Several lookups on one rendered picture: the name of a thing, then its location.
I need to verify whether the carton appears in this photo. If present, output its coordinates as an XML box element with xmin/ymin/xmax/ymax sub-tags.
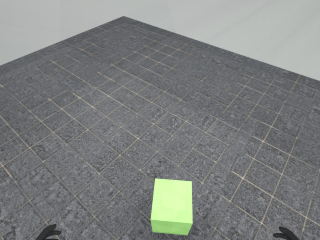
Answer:
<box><xmin>150</xmin><ymin>178</ymin><xmax>193</xmax><ymax>236</ymax></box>

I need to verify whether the robot left hand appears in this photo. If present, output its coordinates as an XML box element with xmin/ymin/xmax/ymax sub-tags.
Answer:
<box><xmin>36</xmin><ymin>224</ymin><xmax>62</xmax><ymax>240</ymax></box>

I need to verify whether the robot right hand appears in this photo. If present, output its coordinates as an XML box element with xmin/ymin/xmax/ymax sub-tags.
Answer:
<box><xmin>273</xmin><ymin>226</ymin><xmax>299</xmax><ymax>240</ymax></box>

